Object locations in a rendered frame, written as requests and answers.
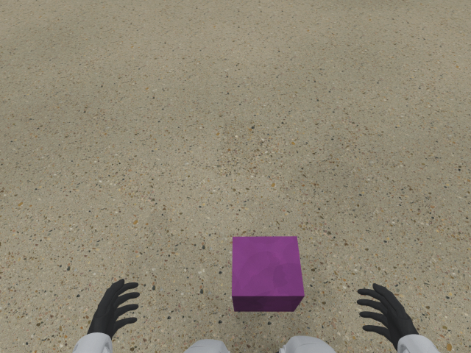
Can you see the carton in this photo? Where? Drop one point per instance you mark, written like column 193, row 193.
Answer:
column 266, row 274

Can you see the robot left forearm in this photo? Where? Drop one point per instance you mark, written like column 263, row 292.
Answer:
column 95, row 342

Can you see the robot right thigh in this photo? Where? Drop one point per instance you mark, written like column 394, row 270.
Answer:
column 306, row 344

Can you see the right robot hand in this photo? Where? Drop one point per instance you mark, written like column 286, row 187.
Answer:
column 393, row 317

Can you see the robot right forearm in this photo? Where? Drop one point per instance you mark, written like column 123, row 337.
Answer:
column 416, row 344

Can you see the left robot hand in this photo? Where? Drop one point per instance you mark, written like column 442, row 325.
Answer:
column 104, row 319

